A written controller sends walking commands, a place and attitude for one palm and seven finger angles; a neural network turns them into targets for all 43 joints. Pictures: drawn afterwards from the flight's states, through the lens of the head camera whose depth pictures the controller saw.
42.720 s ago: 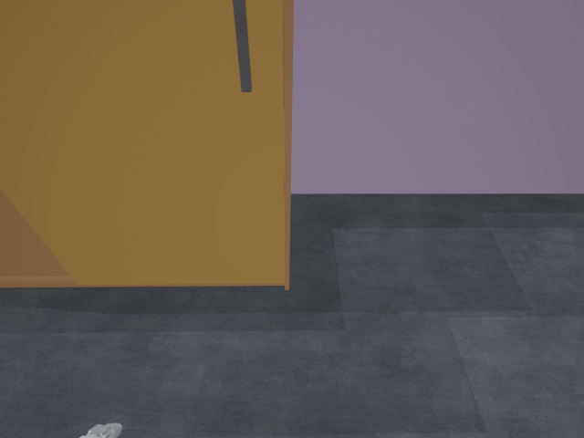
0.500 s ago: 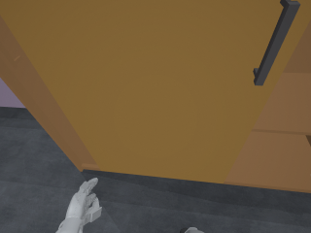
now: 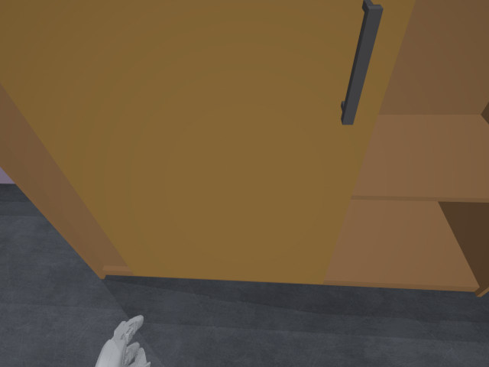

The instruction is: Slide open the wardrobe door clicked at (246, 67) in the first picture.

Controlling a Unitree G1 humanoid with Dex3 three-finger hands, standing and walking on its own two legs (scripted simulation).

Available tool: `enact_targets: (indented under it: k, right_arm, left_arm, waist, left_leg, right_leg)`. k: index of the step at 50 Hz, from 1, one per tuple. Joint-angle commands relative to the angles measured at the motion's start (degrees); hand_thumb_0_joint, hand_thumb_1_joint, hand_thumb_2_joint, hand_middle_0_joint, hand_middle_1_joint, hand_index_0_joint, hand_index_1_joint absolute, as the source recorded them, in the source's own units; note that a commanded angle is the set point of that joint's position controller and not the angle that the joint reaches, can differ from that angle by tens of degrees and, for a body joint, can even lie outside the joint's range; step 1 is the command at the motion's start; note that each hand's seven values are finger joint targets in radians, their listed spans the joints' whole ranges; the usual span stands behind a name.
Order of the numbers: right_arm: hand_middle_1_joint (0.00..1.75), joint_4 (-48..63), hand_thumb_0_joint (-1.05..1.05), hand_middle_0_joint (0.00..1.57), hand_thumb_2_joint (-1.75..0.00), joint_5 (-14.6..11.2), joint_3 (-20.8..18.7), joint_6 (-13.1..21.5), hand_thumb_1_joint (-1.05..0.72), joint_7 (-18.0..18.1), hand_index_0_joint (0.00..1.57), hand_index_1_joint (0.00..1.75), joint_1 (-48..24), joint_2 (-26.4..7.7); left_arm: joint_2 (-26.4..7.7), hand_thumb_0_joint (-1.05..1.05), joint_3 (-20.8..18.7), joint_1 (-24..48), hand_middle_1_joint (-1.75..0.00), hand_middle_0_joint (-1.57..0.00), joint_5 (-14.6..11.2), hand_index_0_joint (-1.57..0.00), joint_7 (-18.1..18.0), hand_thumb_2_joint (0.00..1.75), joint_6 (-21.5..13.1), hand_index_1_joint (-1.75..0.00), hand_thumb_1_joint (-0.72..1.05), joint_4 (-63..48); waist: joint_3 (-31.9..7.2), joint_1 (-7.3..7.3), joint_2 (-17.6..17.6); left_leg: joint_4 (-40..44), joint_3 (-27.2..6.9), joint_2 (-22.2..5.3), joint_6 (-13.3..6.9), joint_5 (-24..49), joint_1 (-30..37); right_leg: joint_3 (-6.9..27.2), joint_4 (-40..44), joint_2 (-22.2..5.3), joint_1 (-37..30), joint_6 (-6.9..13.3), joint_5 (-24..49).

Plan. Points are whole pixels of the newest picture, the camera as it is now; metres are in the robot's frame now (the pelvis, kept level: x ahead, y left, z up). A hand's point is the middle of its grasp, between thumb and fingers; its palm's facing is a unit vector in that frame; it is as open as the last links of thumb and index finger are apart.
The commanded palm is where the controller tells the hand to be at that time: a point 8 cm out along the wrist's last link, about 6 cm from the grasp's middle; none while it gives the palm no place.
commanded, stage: stop stepping back and stand still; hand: right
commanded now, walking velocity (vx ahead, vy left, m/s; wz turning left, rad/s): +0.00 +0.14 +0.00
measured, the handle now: (356, 67) +0.56 -0.17 +0.23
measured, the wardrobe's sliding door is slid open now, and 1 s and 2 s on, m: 0.62 0.62 0.62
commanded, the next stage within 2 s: let the arm hang, fingers relaxed in 0.60 s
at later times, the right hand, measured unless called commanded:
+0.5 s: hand (459, 225) +0.26 -0.24 +0.17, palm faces +0.40 +0.77 -0.50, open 7.4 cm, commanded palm +0.19 -0.28 +0.19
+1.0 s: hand out of the picture +0.09 -0.17 -0.16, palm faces +0.01 +0.99 -0.16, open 7.3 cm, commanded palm none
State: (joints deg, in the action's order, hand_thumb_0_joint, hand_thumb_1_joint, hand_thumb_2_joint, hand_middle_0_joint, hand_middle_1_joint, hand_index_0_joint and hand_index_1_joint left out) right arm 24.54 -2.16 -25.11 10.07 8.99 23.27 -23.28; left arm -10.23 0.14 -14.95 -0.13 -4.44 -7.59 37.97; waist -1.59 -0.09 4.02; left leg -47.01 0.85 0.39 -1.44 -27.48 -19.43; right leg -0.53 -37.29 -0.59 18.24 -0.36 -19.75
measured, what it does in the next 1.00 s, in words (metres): steps on the spot: left foot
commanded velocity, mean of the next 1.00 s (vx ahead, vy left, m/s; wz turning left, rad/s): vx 0.00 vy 0.01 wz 0.00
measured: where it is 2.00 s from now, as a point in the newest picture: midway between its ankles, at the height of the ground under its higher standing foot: outside the picture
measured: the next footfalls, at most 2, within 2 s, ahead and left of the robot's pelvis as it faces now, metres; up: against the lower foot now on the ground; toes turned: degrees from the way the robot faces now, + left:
left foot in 0.18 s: +0.07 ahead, +0.11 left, +0.00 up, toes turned +1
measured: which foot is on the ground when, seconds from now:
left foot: up 0.00-0.16, down 0.18-1.00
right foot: down 0.00-1.00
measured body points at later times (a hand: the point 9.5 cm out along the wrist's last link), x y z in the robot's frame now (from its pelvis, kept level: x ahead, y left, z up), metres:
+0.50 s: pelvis +0.06 +0.02 +0.01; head +0.08 +0.01 +0.46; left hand +0.24 +0.26 -0.06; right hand +0.24 -0.28 +0.20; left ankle +0.03 +0.11 -0.72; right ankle +0.01 -0.11 -0.72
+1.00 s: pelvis +0.02 +0.01 +0.01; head +0.05 +0.00 +0.46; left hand +0.11 +0.26 -0.12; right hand +0.09 -0.22 -0.14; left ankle +0.03 +0.11 -0.72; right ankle +0.01 -0.11 -0.72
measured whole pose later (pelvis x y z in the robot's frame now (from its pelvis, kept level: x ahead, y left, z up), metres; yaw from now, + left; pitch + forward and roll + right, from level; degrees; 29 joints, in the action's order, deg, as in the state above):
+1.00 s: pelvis +0.02 +0.01 +0.01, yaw -3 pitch +0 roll +0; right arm -49.7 0.9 0.8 -3.4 -0.2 13.6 -10.6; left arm -13.9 0.5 -11.8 1.7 -0.1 1.8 50.9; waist 2.9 -1.5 1.7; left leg -33.6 4.6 -1.3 -1.1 -17.7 -16.1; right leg -0.4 -32.7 0.4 14.6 0.4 -18.3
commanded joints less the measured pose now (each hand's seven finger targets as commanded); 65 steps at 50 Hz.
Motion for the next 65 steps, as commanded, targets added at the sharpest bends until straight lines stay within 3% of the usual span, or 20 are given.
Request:
enact_targets:
  k: [1,3,6,7,9,10,11,13,16,18,20,24,27,34,35,38,42,47,52,65]
  right_arm:
    - [0.30,20.7,0.00,0.20,-0.90,0.1,-4.7,5.3,-0.90,-0.3,0.20,0.30,0.7,-11.3]
    - [0.30,19.4,0.00,0.20,-0.90,0.2,-4.9,4.6,-0.90,-0.1,0.20,0.30,7.2,-10.1]
    - [0.30,16.3,0.00,0.20,-0.90,0.6,-6.2,4.3,-0.90,0.4,0.20,0.30,7.2,-10.4]
    - [0.30,14.5,0.00,0.20,-0.90,0.8,-7.1,4.4,-0.90,0.5,0.20,0.30,5.9,-11.6]
    - [0.30,9.8,0.00,0.20,-0.90,0.6,-8.6,4.1,-0.90,0.5,0.20,0.30,5.3,-13.1]
    - [0.30,10.7,0.00,0.20,-0.90,-0.1,-8.6,4.6,-0.90,0.6,0.20,0.30,1.4,-13.2]
    - [0.30,10.6,0.00,0.20,-0.90,-0.3,-7.5,4.6,-0.90,0.7,0.20,0.30,1.5,-11.9]
    - [0.30,12.8,0.00,0.20,-0.90,-0.3,-6.7,5.1,-0.90,0.9,0.20,0.30,2.5,-11.3]
    - [0.30,15.9,0.00,0.20,-0.90,0.1,-6.6,5.9,-0.90,1.1,0.20,0.30,4.7,-11.3]
    - [0.30,16.0,0.00,0.20,-0.90,0.8,-6.7,5.9,-0.90,1.0,0.20,0.30,5.5,-11.5]
    - [0.30,14.4,0.00,0.20,-0.90,0.6,-7.3,5.7,-0.90,0.7,0.20,0.30,6.9,-10.9]
    - [0.30,13.9,0.00,0.20,-0.90,-0.1,-7.9,5.7,-0.90,1.2,0.20,0.30,8.2,-11.5]
    - [0.30,12.4,0.00,0.20,-0.90,-0.6,-8.0,5.5,-0.90,1.2,0.20,0.30,9.6,-11.3]
    - [0.30,13.6,0.00,0.20,-0.90,-0.2,-6.2,4.4,-0.90,1.2,0.20,0.30,7.4,-10.6]
    - [0.30,-27.7,0.00,0.20,-0.90,3.4,19.8,-5.4,-0.90,-6.7,0.20,0.30,1.0,-2.0]
    - [0.30,-36.8,0.00,0.20,-0.90,3.9,19.6,-9.3,-0.90,-8.9,0.20,0.30,-1.9,1.1]
    - [0.30,-50.3,0.00,0.20,-0.90,4.1,20.6,-9.0,-0.90,-9.0,0.20,0.30,-9.4,-1.9]
    - [0.30,-65.9,0.00,0.20,-0.90,3.1,22.7,-10.3,-0.90,-8.3,0.20,0.30,-13.2,0.6]
    - [0.30,-76.9,0.00,0.20,-0.90,2.8,22.5,-10.0,-0.90,-8.0,0.20,0.30,-9.5,3.8]
    - [0.30,-87.3,0.00,0.20,-0.90,2.6,23.4,-9.4,-0.90,-7.8,0.20,0.30,-7.2,5.5]
  left_arm:
    - [-7.2,0.00,-2.4,4.5,-0.30,-0.20,0.9,-0.20,1.3,0.90,-6.0,-0.30,0.90,-9.6]
    - [-7.7,0.00,-2.1,4.7,-0.30,-0.20,0.4,-0.20,2.1,0.90,-5.7,-0.30,0.90,-9.1]
    - [-8.8,0.00,-2.3,5.0,-0.30,-0.20,0.3,-0.20,1.6,0.90,-4.6,-0.30,0.90,-10.0]
    - [-8.7,0.00,-2.5,5.0,-0.30,-0.20,0.5,-0.20,1.3,0.90,-4.3,-0.30,0.90,-9.8]
    - [-8.4,0.00,-2.8,4.4,-0.30,-0.20,0.7,-0.20,1.0,0.90,-3.8,-0.30,0.90,-9.6]
    - [-7.5,0.00,-2.4,4.1,-0.30,-0.20,0.5,-0.20,1.2,0.90,-3.9,-0.30,0.90,-9.0]
    - [-7.9,0.00,-3.4,3.3,-0.30,-0.20,-0.1,-0.20,1.2,0.90,-3.7,-0.30,0.90,-8.4]
    - [-7.4,0.00,-2.7,5.1,-0.30,-0.20,0.0,-0.20,1.1,0.90,-3.3,-0.30,0.90,-8.8]
    - [-8.4,0.00,-2.7,7.4,-0.30,-0.20,0.3,-0.20,0.5,0.90,-2.9,-0.30,0.90,-10.1]
    - [-8.0,0.00,-2.5,7.2,-0.30,-0.20,0.0,-0.20,0.7,0.90,-2.5,-0.30,0.90,-10.6]
    - [-8.6,0.00,-3.0,7.1,-0.30,-0.20,-0.3,-0.20,0.7,0.90,-2.3,-0.30,0.90,-11.0]
    - [-8.8,0.00,-3.8,5.8,-0.30,-0.20,-0.6,-0.20,1.0,0.90,-1.2,-0.30,0.90,-11.8]
    - [-7.8,0.00,-2.9,6.6,-0.30,-0.20,-0.2,-0.20,0.8,0.90,-0.3,-0.30,0.90,-12.2]
    - [-9.2,0.00,-3.5,7.3,-0.30,-0.20,-0.6,-0.20,-0.1,0.90,0.2,-0.30,0.90,-13.4]
    - [-19.6,0.00,-5.6,11.6,-0.30,-0.20,-1.4,-0.20,4.6,0.90,-0.1,-0.30,0.90,-3.5]
    - [-14.8,0.00,-4.1,7.2,-0.30,-0.20,0.6,-0.20,4.8,0.90,4.8,-0.30,0.90,-2.0]
    - [-14.1,0.00,-3.5,4.6,-0.30,-0.20,1.9,-0.20,4.3,0.90,6.3,-0.30,0.90,0.8]
    - [-11.4,0.00,-1.4,5.4,-0.30,-0.20,2.2,-0.20,3.7,0.90,7.7,-0.30,0.90,8.0]
    - [-8.5,0.00,-1.0,2.7,-0.30,-0.20,2.0,-0.20,2.8,0.90,7.7,-0.30,0.90,14.5]
    - [-7.0,0.00,-1.5,-3.6,-0.30,-0.20,1.4,-0.20,2.1,0.90,7.2,-0.30,0.90,22.3]
  waist:
    - [1.2,-0.78,-11.1]
    - [-2.1,0.39,-11.7]
    - [-3.5,0.18,-15.9]
    - [-2.8,-0.01,-12.5]
    - [-1.4,-1.02,-0.8]
    - [-3.2,-1.67,2.6]
    - [-4.2,-1.10,5.5]
    - [-3.8,-1.20,2.1]
    - [-4.9,-0.39,-10.4]
    - [-5.3,0.10,-13.4]
    - [-4.1,0.49,-10.6]
    - [-9.8,-0.85,-2.6]
    - [-8.0,-0.53,-2.5]
    - [-8.2,-0.25,-6.8]
    - [-3.4,-2.56,-7.3]
    - [-2.6,0.02,-2.1]
    - [-4.1,-0.79,11.7]
    - [1.0,-0.12,-8.5]
    - [0.1,0.50,-12.8]
    - [2.6,0.21,-4.6]
  left_leg:
    - [-10.5,-3.7,-2.0,1.0,1.6,-14.1]
    - [2.7,-0.1,-1.5,1.3,3.9,-2.9]
    - [18.7,4.6,1.8,1.1,10.2,13.9]
    - [21.9,1.8,0.3,0.2,10.7,17.0]
    - [27.0,-16.5,-11.3,-5.9,16.3,13.6]
    - [27.9,-20.7,-15.6,-8.1,16.5,11.1]
    - [28.1,-21.5,-16.8,-9.5,20.0,11.8]
    - [23.4,-14.6,-15.2,-7.9,30.9,11.0]
    - [12.0,-2.4,-4.5,-0.3,34.4,8.4]
    - [11.0,0.7,-2.0,1.0,32.4,7.8]
    - [15.7,0.7,-1.6,0.7,30.2,11.1]
    - [17.0,-7.9,-9.7,-3.1,57.5,19.7]
    - [19.5,-8.3,-11.3,-2.5,52.3,18.1]
    - [18.3,-3.7,-5.2,0.1,46.3,13.5]
    - [10.0,-0.4,-10.2,-0.8,50.5,6.8]
    - [14.3,-1.9,-7.1,-0.5,15.4,1.9]
    - [19.5,-6.7,-11.8,-4.1,28.3,5.6]
    - [20.1,-3.6,-6.5,-1.2,17.8,6.4]
    - [25.8,-3.9,-6.3,-1.7,14.5,11.3]
    - [27.0,-2.1,-6.0,-1.1,18.0,10.3]
  right_leg:
    - [30.2,25.8,-19.2,-8.4,12.1,3.8]
    - [15.8,21.2,-15.0,-4.8,9.4,12.0]
    - [5.5,14.5,-9.7,3.4,5.4,8.1]
    - [4.1,11.2,-8.0,6.5,4.4,4.7]
    - [0.1,-0.8,-1.9,9.2,1.9,0.0]
    - [-0.9,-3.8,-0.4,6.7,1.0,-1.7]
    - [-0.4,-6.1,-0.7,5.1,0.7,-2.3]
    - [0.4,1.9,-1.8,0.6,1.1,0.4]
    - [5.2,12.9,-6.3,-8.6,2.3,31.6]
    - [7.1,10.8,-8.3,-9.7,2.9,43.3]
    - [5.3,10.6,-7.8,-6.5,2.5,37.3]
    - [-1.0,1.7,-2.2,-2.8,0.6,29.4]
    - [-0.7,6.2,-1.3,-1.6,0.9,16.3]
    - [0.7,8.7,-4.7,-10.0,1.5,36.1]
    - [1.8,1.7,-6.0,-5.7,1.3,38.5]
    - [7.1,6.7,-7.5,3.1,4.2,10.6]
    - [3.1,1.7,-1.6,-0.8,2.5,12.8]
    - [6.9,12.6,-4.5,-2.2,3.2,15.5]
    - [5.5,15.2,-3.9,-2.0,2.8,7.4]
    - [5.3,17.8,-5.2,-5.2,3.4,11.1]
